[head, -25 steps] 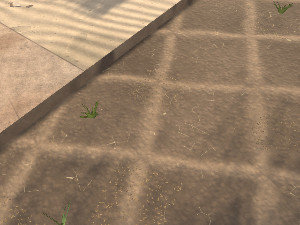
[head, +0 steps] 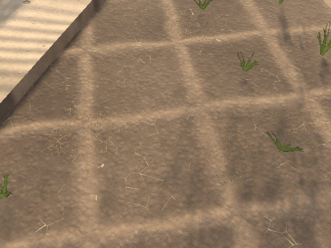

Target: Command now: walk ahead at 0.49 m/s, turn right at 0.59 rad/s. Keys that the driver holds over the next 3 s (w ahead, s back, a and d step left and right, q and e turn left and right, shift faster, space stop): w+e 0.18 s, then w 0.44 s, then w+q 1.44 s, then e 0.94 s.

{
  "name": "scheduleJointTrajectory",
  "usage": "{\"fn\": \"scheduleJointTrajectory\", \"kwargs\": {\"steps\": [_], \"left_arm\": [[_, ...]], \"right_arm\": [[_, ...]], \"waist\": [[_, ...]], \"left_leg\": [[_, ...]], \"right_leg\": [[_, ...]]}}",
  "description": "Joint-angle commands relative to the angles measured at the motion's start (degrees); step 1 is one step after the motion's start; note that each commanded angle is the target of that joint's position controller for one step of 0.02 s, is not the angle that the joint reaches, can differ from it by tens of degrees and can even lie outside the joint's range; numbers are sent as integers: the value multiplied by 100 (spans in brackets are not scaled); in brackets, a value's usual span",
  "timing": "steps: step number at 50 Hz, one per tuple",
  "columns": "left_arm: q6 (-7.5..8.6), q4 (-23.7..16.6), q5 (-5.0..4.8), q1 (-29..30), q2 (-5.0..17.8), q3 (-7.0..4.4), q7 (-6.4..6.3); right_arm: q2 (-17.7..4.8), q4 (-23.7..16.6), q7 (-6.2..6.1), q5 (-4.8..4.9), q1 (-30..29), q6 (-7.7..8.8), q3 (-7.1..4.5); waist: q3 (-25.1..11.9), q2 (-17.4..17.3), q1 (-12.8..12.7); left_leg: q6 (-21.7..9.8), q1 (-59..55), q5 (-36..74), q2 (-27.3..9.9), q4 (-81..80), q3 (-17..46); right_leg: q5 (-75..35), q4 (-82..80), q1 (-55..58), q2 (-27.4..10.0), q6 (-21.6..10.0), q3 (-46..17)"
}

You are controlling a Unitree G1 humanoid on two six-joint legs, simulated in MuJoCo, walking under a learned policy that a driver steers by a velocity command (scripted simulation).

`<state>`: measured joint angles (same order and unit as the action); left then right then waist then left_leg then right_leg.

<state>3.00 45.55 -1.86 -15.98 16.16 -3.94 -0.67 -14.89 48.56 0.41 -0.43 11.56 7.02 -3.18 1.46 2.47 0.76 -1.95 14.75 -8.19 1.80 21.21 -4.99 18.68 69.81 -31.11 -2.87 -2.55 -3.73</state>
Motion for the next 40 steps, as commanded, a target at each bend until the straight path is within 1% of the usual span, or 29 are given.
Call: {"fn": "scheduleJointTrajectory", "kwargs": {"steps": [1,3,4,6,8,10,12,13,14,15,16,17,18,19,20,21,22,23,24,25,26,28,29,31,34,37,39,40], "left_arm": [[-60,-459,19,-226,54,-17,10],[-63,-634,63,34,102,-15,18],[-45,-697,64,149,113,-10,45],[6,-823,48,502,98,15,134],[40,-993,58,987,52,51,232],[34,-1178,50,1359,26,77,305],[29,-1345,41,1574,49,83,348],[31,-1400,50,1595,97,69,362],[35,-1425,67,1505,188,31,367],[38,-1377,92,1174,338,-49,360],[43,-1132,99,312,572,-199,337],[14,-852,95,-696,997,-398,252],[12,-772,119,-1124,1794,-541,185],[56,-828,121,-1369,1398,-409,197],[111,-777,176,-1072,1068,-283,246],[130,-815,141,-610,901,-231,251],[139,-864,132,-164,660,-157,263],[164,-904,170,88,486,-102,269],[197,-901,185,181,447,-95,271],[248,-861,175,193,473,-104,265],[291,-804,174,167,524,-115,252],[329,-671,179,18,594,-137,196],[320,-601,170,-84,594,-136,160],[284,-491,157,-232,618,-135,106],[276,-344,180,-355,744,-163,60],[268,-115,161,-562,790,-191,51],[232,-15,140,-562,810,-215,25],[206,7,129,-514,836,-229,8]], "right_arm": [[-600,-180,25,22,-93,127,-151],[-742,-118,14,16,-24,122,-199],[-796,-101,6,14,4,104,-213],[-881,-93,-11,20,31,58,-223],[-969,-71,-31,49,180,4,-227],[-1066,-4,-33,110,425,-59,-240],[-1149,104,-14,180,636,-136,-256],[-1194,148,-8,206,691,-180,-266],[-1257,166,-11,223,676,-218,-277],[-1330,173,-20,230,617,-256,-284],[-1300,174,-38,220,543,-301,-255],[-1084,109,-69,132,608,-287,-158],[-353,-166,12,-35,1158,-161,97],[-621,-29,79,129,1025,42,64],[-990,-226,107,378,379,90,-67],[-876,-321,79,351,110,101,-25],[-837,-275,35,216,23,69,-36],[-819,-232,25,161,166,-10,-70],[-733,-184,34,155,327,-96,-67],[-627,-144,34,144,432,-167,-58],[-576,-144,21,124,427,-222,-56],[-513,-256,-10,67,99,-270,-47],[-487,-322,-14,48,-106,-267,-40],[-408,-410,16,53,-443,-235,-12],[-320,-487,109,129,-859,-199,46],[-353,-662,195,172,-1218,-197,60],[-393,-795,274,181,-1356,-187,54],[-418,-846,314,174,-1366,-178,47]], "waist": [[-43,-593,-147],[-5,-482,-121],[-8,-480,-95],[32,-479,19],[118,-451,215],[211,-450,369],[325,-475,398],[335,-514,356],[258,-597,234],[12,-703,-29],[-461,-658,-533],[-1062,-418,-946],[-1789,1149,-596],[-2697,841,-778],[-1854,449,-802],[-1236,286,-591],[-857,10,-378],[-704,103,-146],[-671,161,-14],[-634,136,58],[-542,79,109],[-302,9,62],[-207,3,1],[-85,48,-124],[101,132,-322],[293,114,-473],[360,90,-476],[347,100,-446]], "left_leg": [[-1053,-379,569,-1695,-1417,1228],[-1092,-530,972,-1731,-1452,863],[-1064,-629,1106,-1703,-1444,665],[-936,-753,1265,-1583,-1386,242],[-839,-880,1213,-1556,-1308,-45],[-780,-1132,1069,-1649,-1247,-117],[-738,-1471,1120,-1806,-1131,-105],[-717,-1646,1388,-1881,-994,-116],[-675,-1772,2120,-1914,-714,-179],[-597,-1809,3139,-1882,-155,-305],[-457,-1585,3913,-1682,907,-548],[-219,-511,3261,-1431,2342,-676],[192,2096,-799,-550,4796,-608],[143,2625,-2568,-214,5719,720],[48,3126,-2149,-505,5918,855],[-12,3084,-1632,-765,5550,776],[3,2810,-1262,-971,5154,762],[11,2386,-986,-1119,4863,823],[42,2084,-794,-1148,4718,825],[92,1988,-658,-1131,4586,780],[141,2021,-503,-1119,4412,768],[249,2349,-32,-1115,3882,768],[289,2514,247,-1104,3536,768],[300,2572,880,-1024,2743,730],[224,2422,1577,-842,1825,558],[66,2563,1461,-742,1439,577],[-104,2739,1093,-686,1276,629],[-190,2732,862,-643,1227,592]], "right_leg": [[-397,-162,-748,-556,23,-269],[-858,-614,-1034,-583,82,-296],[-1163,-912,-1090,-577,94,-269],[-1796,-1673,-1004,-534,76,-91],[-2161,-2330,-872,-446,51,202],[-2055,-2776,-806,-377,-2,359],[-1592,-3105,-781,-267,-122,449],[-1267,-3234,-703,-173,-207,528],[-947,-3364,-441,-23,-312,644],[-791,-3526,152,196,-430,803],[-1115,-3898,1367,501,-586,982],[-1435,-3756,3113,306,-783,507],[-909,-4047,5351,-1423,-1753,-2510],[-742,-5057,5577,-2027,-2086,-4266],[-1137,-5096,5045,-1793,-1707,-3265],[-1659,-5084,4130,-1552,-1491,-2371],[-2074,-5183,3324,-1288,-1327,-1736],[-2231,-5385,2742,-1094,-1229,-1331],[-2187,-5605,2420,-996,-1226,-1175],[-2333,-5768,2266,-958,-1275,-1021],[-2483,-5890,2164,-939,-1299,-855],[-2631,-6063,2165,-902,-1294,-599],[-2625,-6106,2245,-873,-1262,-498],[-2437,-6157,2362,-773,-1132,-272],[-2001,-6259,2505,-790,-973,85],[-1929,-6192,2990,-1032,-902,240],[-2130,-6006,3426,-1214,-804,341],[-2404,-5866,3598,-1276,-743,407]]}}
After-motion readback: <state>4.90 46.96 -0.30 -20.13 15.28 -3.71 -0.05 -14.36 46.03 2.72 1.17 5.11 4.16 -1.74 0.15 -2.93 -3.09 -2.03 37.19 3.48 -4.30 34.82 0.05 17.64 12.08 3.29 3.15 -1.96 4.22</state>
